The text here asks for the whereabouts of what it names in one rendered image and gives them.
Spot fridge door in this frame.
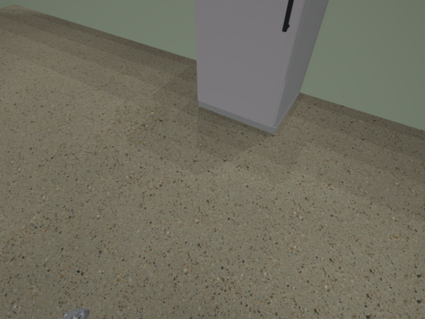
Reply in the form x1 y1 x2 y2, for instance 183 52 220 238
195 0 305 127

